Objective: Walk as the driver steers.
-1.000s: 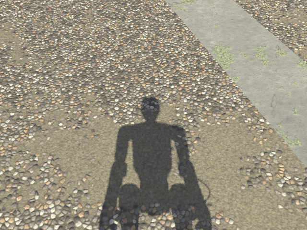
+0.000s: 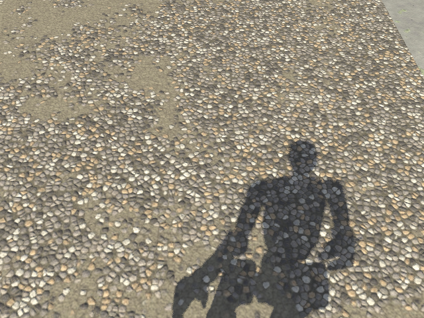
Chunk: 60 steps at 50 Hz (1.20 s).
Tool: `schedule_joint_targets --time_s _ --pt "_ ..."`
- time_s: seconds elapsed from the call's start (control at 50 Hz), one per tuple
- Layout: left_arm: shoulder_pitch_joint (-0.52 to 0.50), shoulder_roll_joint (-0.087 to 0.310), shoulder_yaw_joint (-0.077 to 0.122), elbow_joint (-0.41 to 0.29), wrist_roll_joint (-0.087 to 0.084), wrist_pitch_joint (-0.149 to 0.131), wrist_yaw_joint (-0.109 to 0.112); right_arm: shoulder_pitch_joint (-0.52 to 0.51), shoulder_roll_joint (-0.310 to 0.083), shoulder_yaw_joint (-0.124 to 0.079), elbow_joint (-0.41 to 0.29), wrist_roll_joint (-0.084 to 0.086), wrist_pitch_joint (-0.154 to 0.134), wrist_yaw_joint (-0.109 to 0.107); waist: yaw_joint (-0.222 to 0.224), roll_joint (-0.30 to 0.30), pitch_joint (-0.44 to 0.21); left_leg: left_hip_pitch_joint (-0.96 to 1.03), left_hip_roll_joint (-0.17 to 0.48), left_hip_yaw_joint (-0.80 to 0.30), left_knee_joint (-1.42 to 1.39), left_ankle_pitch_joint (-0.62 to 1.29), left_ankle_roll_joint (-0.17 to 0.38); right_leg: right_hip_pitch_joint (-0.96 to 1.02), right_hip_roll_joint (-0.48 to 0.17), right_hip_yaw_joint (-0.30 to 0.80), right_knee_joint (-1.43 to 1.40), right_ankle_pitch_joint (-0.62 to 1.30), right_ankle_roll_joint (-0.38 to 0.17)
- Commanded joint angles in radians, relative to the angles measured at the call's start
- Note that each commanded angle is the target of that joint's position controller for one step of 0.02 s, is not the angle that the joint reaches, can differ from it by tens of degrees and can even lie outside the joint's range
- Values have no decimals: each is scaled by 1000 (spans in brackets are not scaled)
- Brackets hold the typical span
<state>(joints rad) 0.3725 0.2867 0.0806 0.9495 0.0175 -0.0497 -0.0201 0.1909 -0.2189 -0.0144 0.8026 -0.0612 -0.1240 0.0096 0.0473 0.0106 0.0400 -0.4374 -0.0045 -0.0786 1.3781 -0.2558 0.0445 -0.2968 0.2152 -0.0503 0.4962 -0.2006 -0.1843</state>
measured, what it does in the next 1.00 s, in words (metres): walks ahead, turning right: left foot, then right foot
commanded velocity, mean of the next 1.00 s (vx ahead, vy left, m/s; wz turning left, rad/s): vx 0.96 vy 0.00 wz -0.45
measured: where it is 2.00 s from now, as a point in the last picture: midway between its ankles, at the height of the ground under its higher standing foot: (319, 161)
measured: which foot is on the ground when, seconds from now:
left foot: up 0.00-0.28, down 0.30-0.74, up 0.76-1.00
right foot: down 0.00-0.28, up 0.30-0.72, down 0.74-1.00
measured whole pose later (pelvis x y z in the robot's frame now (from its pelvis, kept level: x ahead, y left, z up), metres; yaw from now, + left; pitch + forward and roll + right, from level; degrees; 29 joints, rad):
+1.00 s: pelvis +0.83 -0.21 +0.02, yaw -26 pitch +0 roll -1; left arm 0.40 0.27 0.05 0.88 0.01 -0.11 0.00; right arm 0.24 -0.28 -0.05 0.81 0.00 -0.03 0.03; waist 0.01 0.03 0.05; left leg -0.70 0.10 0.01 1.09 -0.13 0.05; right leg -0.01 0.05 -0.19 0.32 -0.31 -0.07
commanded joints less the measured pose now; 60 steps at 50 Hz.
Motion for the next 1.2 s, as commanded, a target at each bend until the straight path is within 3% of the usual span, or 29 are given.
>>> schedule_joint_targets --time_s 0.02,0.1,0.18,0.26,0.28,0.3,0.32,0.34,0.38,0.46,0.62,0.68,0.72,0.74,0.76,0.78,0.8,0.82,0.86,0.92,0.98,1.0,1.04,1.1,1.12,1.14,1.16,1.18,1.2 --pt "2 68 1 -57 -10 -48 8 10 -78 4 -112 -31 22 8 -95 64 39 -228 95 -15 -101 -35 -36 5 -300 532 -335 -100 -158" --pt "62 93 8 -82 -18 -63 6 -255 -71 32 -229 1 26 24 -23 14 111 -124 91 80 -515 231 -88 -155 -219 421 -399 136 -106" --pt "164 126 23 -74 -31 -51 2 -347 -66 39 -268 23 26 23 64 -60 32 -57 9 111 -742 379 -71 71 -220 418 -299 511 -34" --pt "122 182 37 -94 -22 -49 16 -189 -163 0 -246 33 14 -9 -31 -89 -128 237 -48 70 -903 227 -37 221 -236 441 22 811 31" --pt "58 216 46 -113 -22 -54 10 -12 -207 -21 -204 35 7 -24 -138 -88 -217 445 -5 38 -912 188 -21 147 -209 435 218 744 43" --pt "15 157 33 -143 -20 -65 5 212 -284 -53 -165 17 6 -48 -229 -36 -346 698 146 -77 -859 -57 5 2 -178 387 481 506 41" --pt "126 -30 -13 -180 -72 -64 13 258 -332 -68 -155 -38 8 -51 -149 261 -492 1004 502 -565 -930 -236 109 -344 -80 252 817 -318 71" --pt "92 61 -16 -205 -59 -44 24 215 -308 -83 -151 -11 21 -35 -145 268 -501 927 499 -767 -1040 -443 137 -458 -155 182 924 -252 55" --pt "-73 97 -2 -207 -12 -21 7 94 -150 -52 -143 3 25 -22 -133 52 -195 620 377 -435 -1092 -270 93 -482 -236 143 852 -81 65" --pt "-162 3 -23 -278 16 30 -38 166 -87 -36 -35 31 0 -7 -63 86 -49 411 306 -115 -1154 69 47 -499 -319 123 821 -73 76" --pt "-419 14 -66 -407 23 27 -83 214 -160 -39 40 33 -28 1 -44 21 117 244 216 280 -1341 511 9 -308 -258 -34 338 242 36" --pt "-396 67 -57 -381 31 12 -64 281 -270 -50 73 37 -4 -14 -1 67 63 417 260 289 -1207 1127 48 -140 -134 -98 215 101 0" --pt "-91 125 -29 -288 42 3 -35 267 -327 -54 88 39 28 -28 164 108 -111 414 276 254 -789 1284 67 206 -114 -46 131 12 -34" --pt "80 181 -4 -232 57 0 -13 249 -306 -49 79 47 33 -27 244 96 -205 247 227 237 -481 1045 65 472 -191 38 82 -4 -45" --pt "60 281 15 -225 77 -6 7 343 -115 -14 35 51 32 0 91 -186 -322 -91 63 190 -62 -180 50 742 -527 421 73 -162 -47" --pt "84 293 26 -254 57 -10 11 350 -165 -27 0 93 28 -10 100 -152 -497 -232 -4 -6 147 -218 66 791 -665 796 -87 -210 -73" --pt "45 229 19 -222 41 -17 14 206 -208 -41 -21 88 28 -16 92 -30 -299 -301 53 -20 110 -70 71 624 -594 636 -147 -168 -31" --pt "-8 177 6 -204 34 -30 11 188 -166 -31 -22 83 26 -8 41 -31 -128 -299 84 7 34 -12 65 439 -563 509 -192 -89 -24" --pt "-72 100 -11 -192 28 -51 11 241 -119 -26 27 61 57 10 -42 -24 -42 -195 133 1 -53 34 48 234 -486 310 -271 -23 26" --pt "-68 38 -29 -158 -4 -84 9 227 -80 -36 34 43 103 20 -100 -38 34 -177 137 36 -126 13 12 147 -464 85 -274 577 51" --pt "-105 27 -36 -154 -17 -96 17 101 -31 -24 -33 41 100 34 -116 -110 71 -182 101 138 -320 181 8 99 -387 -125 -281 837 101" --pt "-235 28 -31 -203 -16 -81 41 88 -57 -35 -46 132 69 25 -109 -156 55 -159 88 114 -416 254 -3 93 -334 -162 -279 715 133" --pt "-210 100 -21 -220 -20 -68 84 40 -75 -37 -58 100 38 34 -89 -71 5 -23 -9 234 -664 439 -17 93 -302 -207 -172 783 155" --pt "-208 199 4 -239 -48 -48 106 228 -150 -78 -58 83 66 57 -182 -167 -160 256 -89 247 -704 403 20 153 -376 -169 90 1040 179" --pt "-261 189 3 -258 -54 -45 95 385 -229 -112 -30 81 85 50 -268 -146 -215 430 -86 199 -704 398 62 92 -379 -147 294 974 182" --pt "-312 129 -13 -265 -67 -50 67 474 -252 -123 -1 81 101 31 -321 12 -182 544 -35 123 -834 542 114 -16 -288 -147 637 435 213" --pt "-292 -14 -48 -296 -17 -59 26 406 -255 -110 -9 50 99 15 -219 345 -64 565 26 -63 -804 1038 173 -285 -88 -104 1051 -478 241" --pt "14 -27 -64 -304 -20 -68 11 249 -292 -88 -113 -17 58 19 -24 327 -313 670 270 -545 -848 1117 394 -405 -68 162 1246 -480 250" --pt "-4 112 -46 -315 -14 -70 6 146 -318 -111 -207 7 60 31 -61 148 -410 636 309 -668 -982 803 431 -361 -99 245 1198 -401 220"
Velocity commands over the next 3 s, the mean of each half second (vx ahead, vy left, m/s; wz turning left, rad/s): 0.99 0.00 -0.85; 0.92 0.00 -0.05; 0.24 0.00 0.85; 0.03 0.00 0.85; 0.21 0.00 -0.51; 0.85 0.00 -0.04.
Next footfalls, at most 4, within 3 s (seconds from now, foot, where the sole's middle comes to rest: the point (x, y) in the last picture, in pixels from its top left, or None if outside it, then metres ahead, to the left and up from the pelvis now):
0.30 left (179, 306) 0.51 0.14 -0.76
0.74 right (297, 239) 0.76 -0.25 -0.76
1.14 left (301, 155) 1.15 -0.30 -0.76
1.66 right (340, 141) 1.24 -0.47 -0.76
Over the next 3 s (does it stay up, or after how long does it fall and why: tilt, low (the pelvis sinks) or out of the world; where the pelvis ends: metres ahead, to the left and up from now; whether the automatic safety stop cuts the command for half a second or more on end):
stays up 1.51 -0.44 -0.03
